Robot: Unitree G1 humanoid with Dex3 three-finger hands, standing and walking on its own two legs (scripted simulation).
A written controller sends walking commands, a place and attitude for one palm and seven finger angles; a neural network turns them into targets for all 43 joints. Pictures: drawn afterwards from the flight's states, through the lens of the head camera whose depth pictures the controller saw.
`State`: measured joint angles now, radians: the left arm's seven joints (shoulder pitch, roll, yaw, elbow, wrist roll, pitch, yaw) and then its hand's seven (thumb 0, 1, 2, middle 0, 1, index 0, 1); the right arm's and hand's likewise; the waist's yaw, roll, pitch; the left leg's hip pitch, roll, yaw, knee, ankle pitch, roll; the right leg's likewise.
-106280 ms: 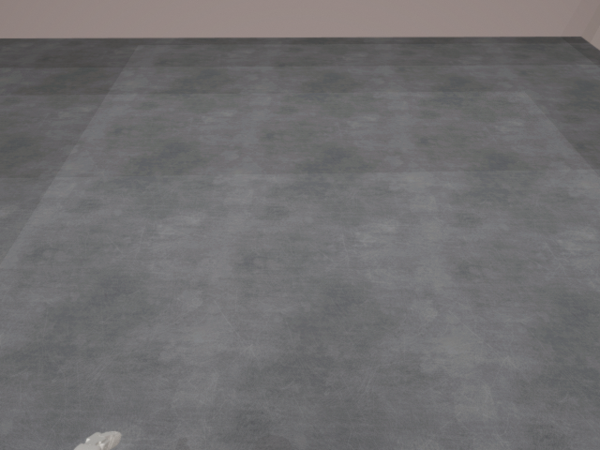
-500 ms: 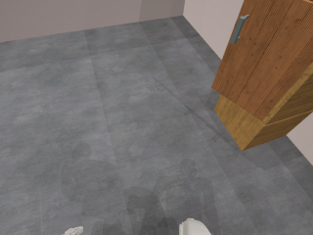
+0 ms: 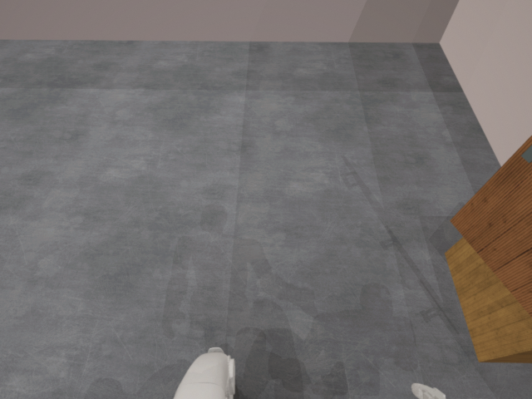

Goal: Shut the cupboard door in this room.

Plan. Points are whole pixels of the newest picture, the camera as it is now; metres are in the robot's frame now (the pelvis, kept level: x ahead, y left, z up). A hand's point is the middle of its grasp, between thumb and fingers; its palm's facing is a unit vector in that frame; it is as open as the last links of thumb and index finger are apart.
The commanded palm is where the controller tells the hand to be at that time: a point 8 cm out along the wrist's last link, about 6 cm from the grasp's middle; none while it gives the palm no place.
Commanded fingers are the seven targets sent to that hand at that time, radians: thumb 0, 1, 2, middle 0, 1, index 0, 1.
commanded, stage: walk to a spot facing it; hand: left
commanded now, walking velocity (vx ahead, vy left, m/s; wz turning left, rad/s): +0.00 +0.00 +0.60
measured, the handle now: out of the picture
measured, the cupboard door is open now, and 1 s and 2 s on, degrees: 24 24 24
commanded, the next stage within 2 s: turn to face it in 0.04 s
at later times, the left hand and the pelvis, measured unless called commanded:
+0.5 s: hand (162, 369) +0.17 +0.20 -0.17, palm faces +0.04 -0.98 -0.22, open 7.4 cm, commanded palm none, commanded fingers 0.00 0.90 0.90 -0.20 -0.30 -0.20 -0.30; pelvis +0.13 +0.01 -0.01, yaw -1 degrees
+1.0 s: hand (173, 275) +0.34 +0.21 -0.17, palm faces -0.28 -0.93 -0.24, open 7.4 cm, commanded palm none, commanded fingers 0.00 0.90 0.90 -0.20 -0.30 -0.20 -0.30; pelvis +0.17 +0.03 +0.00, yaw -19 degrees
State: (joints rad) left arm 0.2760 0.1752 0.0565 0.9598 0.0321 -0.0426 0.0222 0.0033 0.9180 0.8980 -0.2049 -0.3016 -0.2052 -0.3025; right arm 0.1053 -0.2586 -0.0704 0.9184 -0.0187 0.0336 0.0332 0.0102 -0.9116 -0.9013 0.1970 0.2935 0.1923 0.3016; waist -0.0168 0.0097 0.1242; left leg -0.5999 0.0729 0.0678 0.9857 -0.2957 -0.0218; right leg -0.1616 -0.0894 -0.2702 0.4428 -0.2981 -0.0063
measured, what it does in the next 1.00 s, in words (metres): walks ahead, turning right: left foot, then right foot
